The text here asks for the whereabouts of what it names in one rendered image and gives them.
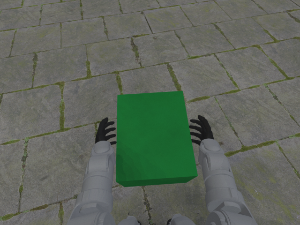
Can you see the carton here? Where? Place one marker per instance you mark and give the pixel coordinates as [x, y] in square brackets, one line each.
[154, 145]

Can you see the robot left hand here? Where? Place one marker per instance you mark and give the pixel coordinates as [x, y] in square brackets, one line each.
[101, 132]

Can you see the robot right hand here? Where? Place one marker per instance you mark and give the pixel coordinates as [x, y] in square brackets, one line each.
[205, 130]

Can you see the robot right forearm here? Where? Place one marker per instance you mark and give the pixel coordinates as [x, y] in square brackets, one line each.
[221, 190]

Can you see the left robot upper arm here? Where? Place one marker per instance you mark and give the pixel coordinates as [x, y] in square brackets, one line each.
[96, 218]

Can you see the robot right shin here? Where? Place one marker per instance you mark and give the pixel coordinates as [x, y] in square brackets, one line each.
[176, 215]

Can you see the robot left shin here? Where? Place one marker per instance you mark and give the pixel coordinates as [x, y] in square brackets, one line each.
[131, 217]

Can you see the robot left forearm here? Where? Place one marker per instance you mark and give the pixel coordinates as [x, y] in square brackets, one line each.
[96, 193]

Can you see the right robot upper arm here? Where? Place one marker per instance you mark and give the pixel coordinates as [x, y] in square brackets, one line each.
[223, 217]

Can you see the robot shin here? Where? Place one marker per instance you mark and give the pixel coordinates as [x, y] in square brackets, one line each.
[176, 215]
[131, 217]

